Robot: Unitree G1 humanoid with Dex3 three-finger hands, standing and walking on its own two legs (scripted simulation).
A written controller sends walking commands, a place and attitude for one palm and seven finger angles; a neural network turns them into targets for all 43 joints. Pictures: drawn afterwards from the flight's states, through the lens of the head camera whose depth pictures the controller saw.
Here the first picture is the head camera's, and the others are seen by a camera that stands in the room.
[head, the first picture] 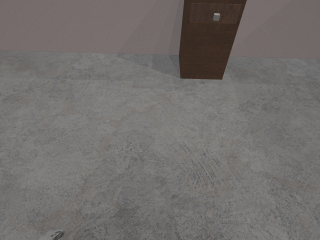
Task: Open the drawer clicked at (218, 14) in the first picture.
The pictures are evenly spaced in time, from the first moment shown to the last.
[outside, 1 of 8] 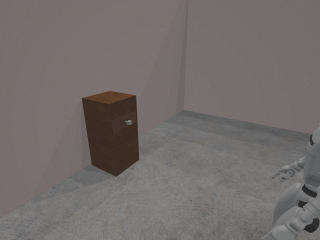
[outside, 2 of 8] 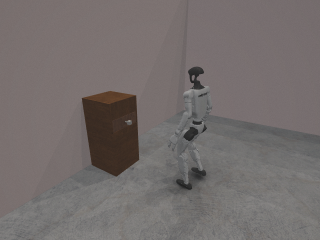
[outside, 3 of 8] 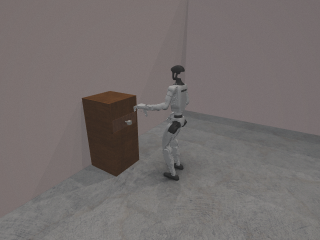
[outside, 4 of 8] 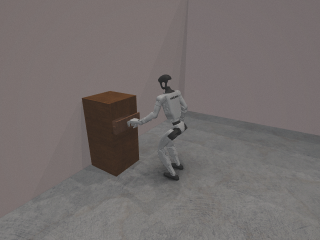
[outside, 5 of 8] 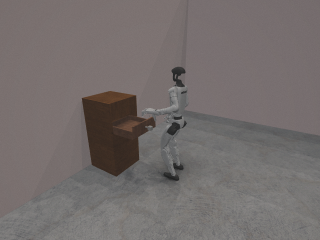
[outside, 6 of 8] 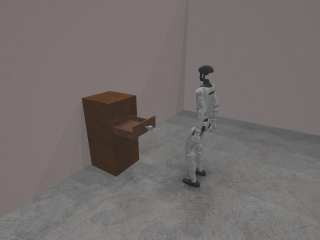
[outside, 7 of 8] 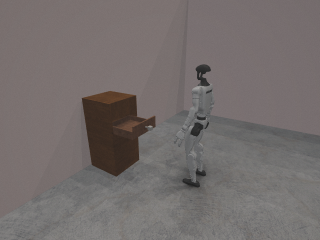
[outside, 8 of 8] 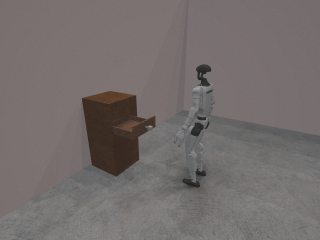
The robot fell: no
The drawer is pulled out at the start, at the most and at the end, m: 0.00 0.30 0.30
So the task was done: yes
